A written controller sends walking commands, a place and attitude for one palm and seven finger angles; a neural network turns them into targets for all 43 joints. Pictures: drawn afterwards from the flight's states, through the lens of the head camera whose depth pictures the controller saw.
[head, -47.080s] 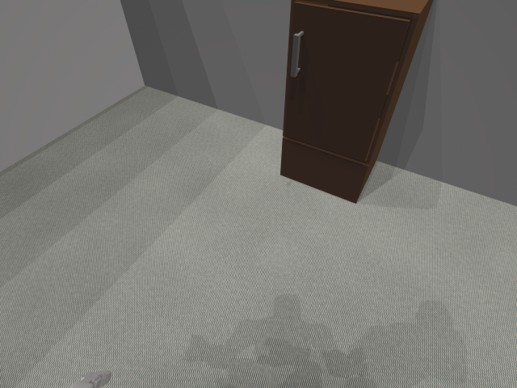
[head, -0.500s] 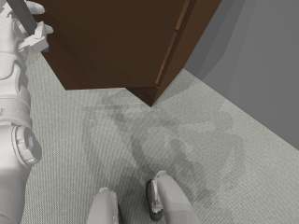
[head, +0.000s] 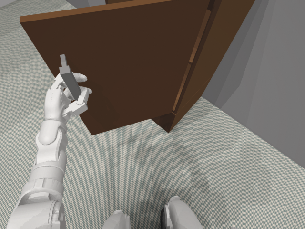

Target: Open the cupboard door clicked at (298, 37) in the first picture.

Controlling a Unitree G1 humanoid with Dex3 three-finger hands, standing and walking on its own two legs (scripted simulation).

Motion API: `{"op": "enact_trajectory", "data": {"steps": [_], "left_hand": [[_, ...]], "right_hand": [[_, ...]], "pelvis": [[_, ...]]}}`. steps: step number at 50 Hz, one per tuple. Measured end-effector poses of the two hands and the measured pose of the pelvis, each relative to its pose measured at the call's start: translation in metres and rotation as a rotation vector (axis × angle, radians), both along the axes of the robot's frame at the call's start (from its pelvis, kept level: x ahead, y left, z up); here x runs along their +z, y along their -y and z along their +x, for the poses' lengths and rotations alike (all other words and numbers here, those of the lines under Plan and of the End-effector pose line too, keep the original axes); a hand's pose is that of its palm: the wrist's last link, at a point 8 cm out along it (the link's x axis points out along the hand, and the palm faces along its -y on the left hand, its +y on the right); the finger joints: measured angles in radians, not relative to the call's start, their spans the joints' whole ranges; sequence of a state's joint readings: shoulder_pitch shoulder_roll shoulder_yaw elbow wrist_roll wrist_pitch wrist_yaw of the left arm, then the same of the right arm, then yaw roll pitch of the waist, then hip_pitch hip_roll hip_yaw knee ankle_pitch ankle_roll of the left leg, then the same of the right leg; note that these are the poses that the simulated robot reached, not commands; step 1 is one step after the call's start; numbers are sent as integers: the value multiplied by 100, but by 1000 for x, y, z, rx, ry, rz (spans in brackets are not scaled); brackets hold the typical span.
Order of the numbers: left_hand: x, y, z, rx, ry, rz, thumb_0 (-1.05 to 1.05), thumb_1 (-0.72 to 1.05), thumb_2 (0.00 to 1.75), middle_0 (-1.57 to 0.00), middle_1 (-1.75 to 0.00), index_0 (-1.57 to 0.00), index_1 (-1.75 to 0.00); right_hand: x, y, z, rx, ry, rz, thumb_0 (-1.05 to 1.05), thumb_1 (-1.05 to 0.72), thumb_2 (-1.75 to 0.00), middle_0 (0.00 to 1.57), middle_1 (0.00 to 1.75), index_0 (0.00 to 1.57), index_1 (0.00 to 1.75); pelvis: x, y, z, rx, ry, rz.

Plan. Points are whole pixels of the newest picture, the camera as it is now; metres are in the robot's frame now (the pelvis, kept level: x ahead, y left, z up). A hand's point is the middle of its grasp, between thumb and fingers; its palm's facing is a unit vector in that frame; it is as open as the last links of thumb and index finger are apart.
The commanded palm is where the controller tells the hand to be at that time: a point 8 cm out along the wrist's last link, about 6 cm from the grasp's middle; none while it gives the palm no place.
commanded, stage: pull the door open along its arc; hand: left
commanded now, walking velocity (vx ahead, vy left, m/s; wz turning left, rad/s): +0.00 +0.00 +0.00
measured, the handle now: (74, 84) +0.49 +0.18 +0.03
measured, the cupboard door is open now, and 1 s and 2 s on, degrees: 60 89 92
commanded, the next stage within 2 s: open thumb and fingers to let go in 0.44 s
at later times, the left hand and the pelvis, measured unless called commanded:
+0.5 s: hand (131, 153) +0.30 +0.04 +0.03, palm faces +0.32 -0.95 -0.02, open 6.0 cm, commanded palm +0.24 +0.09 +0.03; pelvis +0.00 -0.04 +0.01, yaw +3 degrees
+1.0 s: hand (131, 150) +0.30 +0.04 +0.03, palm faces +0.40 -0.92 -0.01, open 11.4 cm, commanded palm +0.25 +0.09 +0.03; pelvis -0.03 -0.06 +0.00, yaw +5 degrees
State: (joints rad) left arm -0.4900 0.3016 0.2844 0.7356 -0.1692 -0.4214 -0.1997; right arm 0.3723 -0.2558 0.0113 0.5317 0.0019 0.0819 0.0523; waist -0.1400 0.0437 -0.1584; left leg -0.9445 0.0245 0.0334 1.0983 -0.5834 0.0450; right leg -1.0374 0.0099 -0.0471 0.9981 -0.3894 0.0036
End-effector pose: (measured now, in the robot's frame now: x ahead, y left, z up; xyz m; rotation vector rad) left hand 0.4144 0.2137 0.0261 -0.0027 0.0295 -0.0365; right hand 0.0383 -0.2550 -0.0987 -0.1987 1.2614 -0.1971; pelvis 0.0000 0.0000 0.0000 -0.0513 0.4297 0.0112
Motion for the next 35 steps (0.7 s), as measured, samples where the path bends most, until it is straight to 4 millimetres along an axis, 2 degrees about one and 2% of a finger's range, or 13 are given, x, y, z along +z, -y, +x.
{"op": "enact_trajectory", "data": {"steps": [4,9,15,20,25,29,35], "left_hand": [[-2,21,-35,138,26,-68,2,70,73,-35,-134,-37,-134],[-2,49,-73,280,34,-69,2,69,74,-36,-135,-37,-132],[2,83,-109,392,18,-26,2,69,75,-36,-132,-37,-133],[5,109,-137,397,-11,-5,2,67,73,-35,-131,-37,-134],[6,132,-157,364,-17,19,2,67,72,-35,-132,-39,-135],[4,141,-158,390,-1,28,2,69,76,-36,-133,-38,-135],[1,139,-150,458,11,37,1,63,78,-38,-133,-38,-133]], "right_hand": [[0,-2,37,61,100,17,0,-90,-90,20,30,20,30],[-3,-11,79,147,204,50,0,-90,-90,20,30,19,30],[-5,-27,113,212,292,101,0,-90,-90,20,30,19,30],[-1,-33,127,227,338,134,0,-90,-90,20,30,20,30],[3,-28,133,240,371,132,0,-90,-90,20,30,20,30],[-2,-16,136,267,380,112,0,-90,-90,20,30,20,30],[-14,2,132,275,361,85,1,-90,-90,20,30,20,30]], "pelvis": [[1,0,1,3,18,7],[0,3,-3,10,44,19],[0,12,-7,19,75,38],[3,23,-6,20,100,52],[5,35,-5,35,122,61],[1,44,-8,54,125,64],[-5,55,-16,64,118,75]]}}
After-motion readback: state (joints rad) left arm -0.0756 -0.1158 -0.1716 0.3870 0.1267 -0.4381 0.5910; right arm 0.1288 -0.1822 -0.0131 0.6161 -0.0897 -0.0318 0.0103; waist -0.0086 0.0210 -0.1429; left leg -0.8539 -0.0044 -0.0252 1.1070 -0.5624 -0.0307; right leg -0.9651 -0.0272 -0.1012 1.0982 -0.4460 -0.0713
